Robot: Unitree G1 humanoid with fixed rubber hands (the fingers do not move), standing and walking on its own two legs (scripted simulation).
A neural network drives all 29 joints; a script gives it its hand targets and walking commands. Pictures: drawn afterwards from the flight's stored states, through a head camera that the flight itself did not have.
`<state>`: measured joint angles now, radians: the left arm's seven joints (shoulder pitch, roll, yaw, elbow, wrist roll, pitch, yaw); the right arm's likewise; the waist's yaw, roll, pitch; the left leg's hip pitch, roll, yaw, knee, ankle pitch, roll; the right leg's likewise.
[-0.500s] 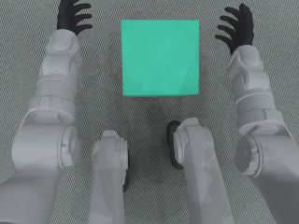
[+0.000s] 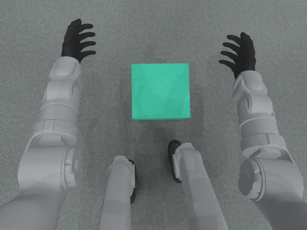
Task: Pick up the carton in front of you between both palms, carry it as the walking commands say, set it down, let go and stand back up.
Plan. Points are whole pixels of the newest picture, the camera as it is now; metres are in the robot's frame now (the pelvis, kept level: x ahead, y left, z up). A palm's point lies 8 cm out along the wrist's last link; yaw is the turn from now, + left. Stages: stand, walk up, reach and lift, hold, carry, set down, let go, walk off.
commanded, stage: set down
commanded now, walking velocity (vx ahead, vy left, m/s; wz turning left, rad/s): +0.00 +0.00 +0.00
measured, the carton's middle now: (158, 95) +0.46 -0.07 -0.46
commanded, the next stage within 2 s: let go in 0.08 s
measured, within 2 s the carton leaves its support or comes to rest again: neither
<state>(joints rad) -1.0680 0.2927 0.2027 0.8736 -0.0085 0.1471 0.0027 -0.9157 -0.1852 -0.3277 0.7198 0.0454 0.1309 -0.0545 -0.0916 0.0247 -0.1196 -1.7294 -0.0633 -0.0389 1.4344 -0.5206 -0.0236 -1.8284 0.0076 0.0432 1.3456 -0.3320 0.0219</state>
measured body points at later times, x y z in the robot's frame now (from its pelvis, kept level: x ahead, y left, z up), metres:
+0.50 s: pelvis +0.05 -0.01 +0.13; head +0.27 -0.03 +0.52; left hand +0.42 +0.18 +0.01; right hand +0.37 -0.26 +0.01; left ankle +0.05 +0.12 -0.55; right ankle +0.11 -0.13 -0.55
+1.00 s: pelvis +0.10 +0.00 +0.19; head +0.14 +0.00 +0.64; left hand +0.29 +0.23 +0.11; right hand +0.25 -0.24 +0.11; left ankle +0.05 +0.12 -0.55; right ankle +0.11 -0.13 -0.55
